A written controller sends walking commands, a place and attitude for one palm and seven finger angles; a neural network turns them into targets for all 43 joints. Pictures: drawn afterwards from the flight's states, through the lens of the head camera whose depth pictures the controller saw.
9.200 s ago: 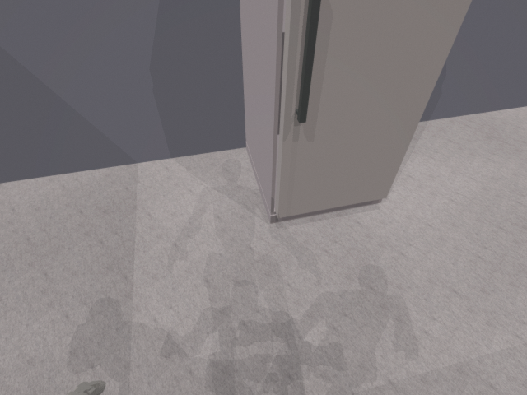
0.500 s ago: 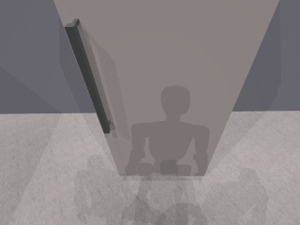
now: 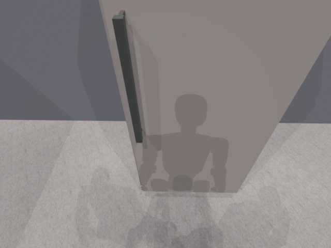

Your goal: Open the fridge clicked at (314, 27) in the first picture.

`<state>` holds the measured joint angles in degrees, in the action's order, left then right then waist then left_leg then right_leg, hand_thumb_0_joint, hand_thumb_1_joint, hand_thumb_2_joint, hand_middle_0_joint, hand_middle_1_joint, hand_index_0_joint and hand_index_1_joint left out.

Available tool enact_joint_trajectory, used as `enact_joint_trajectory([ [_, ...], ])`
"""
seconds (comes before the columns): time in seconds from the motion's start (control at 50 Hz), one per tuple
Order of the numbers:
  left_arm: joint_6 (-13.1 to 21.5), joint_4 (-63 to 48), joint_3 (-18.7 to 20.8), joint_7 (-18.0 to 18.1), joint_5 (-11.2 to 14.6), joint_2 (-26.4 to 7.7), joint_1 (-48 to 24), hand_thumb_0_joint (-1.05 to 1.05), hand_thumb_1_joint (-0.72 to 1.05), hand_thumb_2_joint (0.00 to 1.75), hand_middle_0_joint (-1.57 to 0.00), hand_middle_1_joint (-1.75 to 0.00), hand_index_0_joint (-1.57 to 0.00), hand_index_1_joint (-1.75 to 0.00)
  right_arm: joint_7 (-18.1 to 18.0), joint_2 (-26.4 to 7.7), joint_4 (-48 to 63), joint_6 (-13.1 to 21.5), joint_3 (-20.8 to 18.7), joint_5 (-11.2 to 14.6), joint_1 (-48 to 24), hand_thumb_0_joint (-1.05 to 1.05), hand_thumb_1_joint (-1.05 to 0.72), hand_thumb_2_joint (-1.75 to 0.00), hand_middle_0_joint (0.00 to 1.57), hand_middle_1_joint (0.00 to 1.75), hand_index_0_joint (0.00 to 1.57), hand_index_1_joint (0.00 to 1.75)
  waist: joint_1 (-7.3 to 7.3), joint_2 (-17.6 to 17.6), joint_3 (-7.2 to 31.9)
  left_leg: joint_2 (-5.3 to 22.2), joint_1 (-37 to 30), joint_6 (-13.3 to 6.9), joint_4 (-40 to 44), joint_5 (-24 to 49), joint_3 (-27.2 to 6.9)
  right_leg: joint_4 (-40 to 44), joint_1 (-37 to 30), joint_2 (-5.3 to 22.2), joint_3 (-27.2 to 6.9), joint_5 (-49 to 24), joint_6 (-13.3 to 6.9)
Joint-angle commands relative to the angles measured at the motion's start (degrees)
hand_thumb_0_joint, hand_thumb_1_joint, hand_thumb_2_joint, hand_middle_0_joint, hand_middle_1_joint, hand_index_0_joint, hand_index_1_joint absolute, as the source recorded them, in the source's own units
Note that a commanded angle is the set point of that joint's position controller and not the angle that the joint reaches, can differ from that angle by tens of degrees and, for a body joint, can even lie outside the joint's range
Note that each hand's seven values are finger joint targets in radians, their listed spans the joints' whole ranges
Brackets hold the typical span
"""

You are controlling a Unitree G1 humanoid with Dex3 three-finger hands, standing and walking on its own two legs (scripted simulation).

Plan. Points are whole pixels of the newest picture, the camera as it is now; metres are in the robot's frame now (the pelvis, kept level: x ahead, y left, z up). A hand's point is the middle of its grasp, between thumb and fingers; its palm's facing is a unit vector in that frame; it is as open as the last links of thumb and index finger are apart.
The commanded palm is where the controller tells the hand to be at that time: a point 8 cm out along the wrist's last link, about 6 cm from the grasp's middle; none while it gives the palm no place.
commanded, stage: come to a stop and stand still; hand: left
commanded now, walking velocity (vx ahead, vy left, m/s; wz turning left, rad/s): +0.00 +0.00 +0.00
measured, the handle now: (132, 90) +0.52 +0.14 +0.10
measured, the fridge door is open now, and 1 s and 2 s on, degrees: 0 0 0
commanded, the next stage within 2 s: look again from close up in 1.22 s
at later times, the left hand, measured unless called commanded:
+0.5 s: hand out of the picture +0.03 +0.15 -0.17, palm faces -0.01 -0.97 -0.23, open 7.4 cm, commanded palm none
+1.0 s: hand out of the picture +0.03 +0.11 -0.17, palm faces +0.02 -0.98 -0.22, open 7.4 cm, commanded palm none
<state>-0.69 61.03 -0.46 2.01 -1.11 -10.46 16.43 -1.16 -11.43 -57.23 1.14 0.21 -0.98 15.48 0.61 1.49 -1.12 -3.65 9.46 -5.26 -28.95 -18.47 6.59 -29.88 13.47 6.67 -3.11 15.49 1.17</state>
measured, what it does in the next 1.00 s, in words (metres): shifts its weight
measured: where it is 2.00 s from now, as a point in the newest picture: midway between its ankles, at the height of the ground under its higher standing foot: outside the picture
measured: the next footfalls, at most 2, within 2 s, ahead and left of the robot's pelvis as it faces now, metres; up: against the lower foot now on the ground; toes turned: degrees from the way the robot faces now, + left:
none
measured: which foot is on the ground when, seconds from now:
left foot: down 0.00-1.00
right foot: down 0.00-1.00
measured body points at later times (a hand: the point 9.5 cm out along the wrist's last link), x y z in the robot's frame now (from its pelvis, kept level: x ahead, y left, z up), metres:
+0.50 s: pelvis +0.01 -0.03 +0.00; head +0.03 -0.04 +0.45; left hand +0.04 +0.20 -0.15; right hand +0.01 -0.25 -0.16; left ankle -0.02 +0.05 -0.73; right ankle +0.01 -0.20 -0.73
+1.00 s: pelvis +0.01 -0.07 +0.01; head +0.03 -0.08 +0.46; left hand +0.03 +0.16 -0.15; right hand +0.04 -0.30 -0.15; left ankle -0.02 +0.05 -0.73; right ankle +0.01 -0.20 -0.73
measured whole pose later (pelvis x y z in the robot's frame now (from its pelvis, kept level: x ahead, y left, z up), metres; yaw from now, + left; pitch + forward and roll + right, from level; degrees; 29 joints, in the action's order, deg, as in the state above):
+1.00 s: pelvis +0.01 -0.07 +0.01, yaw +1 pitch -1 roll +0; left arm 0.5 62.3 -0.2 1.8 -0.9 -9.6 13.9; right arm -1.4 -10.2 -63.1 1.3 -0.1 -0.7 13.7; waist 0.1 0.6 -2.6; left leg 1.7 7.6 0.7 -26.0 -17.4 3.8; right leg -28.2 11.7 1.8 0.0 15.5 1.0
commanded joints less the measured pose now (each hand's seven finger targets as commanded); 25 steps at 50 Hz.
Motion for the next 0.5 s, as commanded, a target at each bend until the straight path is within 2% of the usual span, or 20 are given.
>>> enact_joint_trajectory([
  [0.0, 0.8, -2.1, 0.8, 0.1, 0.1, -5.5, 1.8, 0.0, 0.9, 0.9, -0.2, -0.3, -0.2, -0.3, -0.7, -6.8, 1.7, 1.2, -1.0, 0.0, 2.6, 0.0, -0.9, -0.9, 0.2, 0.3, 0.2, 0.3, -0.09, 1.1, -3.1, 10.5, 1.8, 3.1, 11.5, 17.4, -10.9, 0.6, 0.7, -2.1, 1.7, -4.2, -2.1],
  [0.1, 1.0, -1.9, 0.9, 0.2, 0.2, -5.5, 1.5, 0.0, 0.9, 0.9, -0.2, -0.3, -0.2, -0.3, -0.8, -6.6, 0.5, 1.3, -0.9, 0.0, 3.0, 0.0, -0.9, -0.9, 0.2, 0.3, 0.2, 0.3, -0.17, -0.6, -1.7, 10.2, -0.5, 3.1, 9.8, 23.0, -9.5, 0.9, -0.4, -1.5, 1.1, -7.9, -2.1],
  [0.16, 0.7, -1.6, 0.9, 0.2, 0.3, -5.4, 1.0, 0.0, 0.9, 0.9, -0.2, -0.3, -0.2, -0.3, -0.9, -6.3, -0.4, 1.1, -0.8, 0.0, 3.1, 0.0, -0.9, -0.9, 0.2, 0.3, 0.2, 0.3, -0.23, 0.4, -2.7, 10.2, 0.1, 3.1, 10.3, 20.8, -9.2, 1.1, -0.4, -1.6, 1.0, -7.0, -1.9],
  [0.24, 0.9, -1.4, 1.0, 0.2, 0.2, -5.2, 1.2, 0.0, 0.9, 0.9, -0.2, -0.3, -0.2, -0.3, -0.8, -5.7, -1.3, 1.0, -0.9, 0.0, 3.2, 0.0, -0.9, -0.9, 0.2, 0.3, 0.2, 0.3, -0.24, -1.4, -2.3, 9.7, 0.4, 2.7, 9.7, 17.6, -8.6, 1.7, -1.2, -1.2, 0.5, -9.0, -2.1],
  [0.4, 1.1, -1.0, 1.3, 0.3, 0.2, -5.1, 1.0, 0.0, 0.9, 0.9, -0.2, -0.3, -0.2, -0.3, -0.9, -4.5, -2.8, 1.0, -1.1, 0.2, 3.7, 0.0, -0.9, -0.9, 0.2, 0.3, 0.2, 0.3, -0.34, -1.1, -2.1, 9.4, 0.3, 2.7, 8.1, 17.5, -7.2, 1.8, -1.9, -0.9, 0.4, -12.7, -2.1],
  [0.48, 1.4, -0.6, 1.3, 0.3, 0.1, -5.1, 1.2, 0.0, 0.9, 0.9, -0.2, -0.3, -0.2, -0.3, -0.9, -4.1, -3.2, 1.0, -1.3, 0.3, 3.6, 0.0, -0.9, -0.9, 0.2, 0.3, 0.2, 0.3, -0.54, -2.3, -1.2, 9.2, -0.6, 2.8, 6.8, 17.1, -6.7, 2.2, -2.0, -0.8, -0.2, -15.4, -2.2],
])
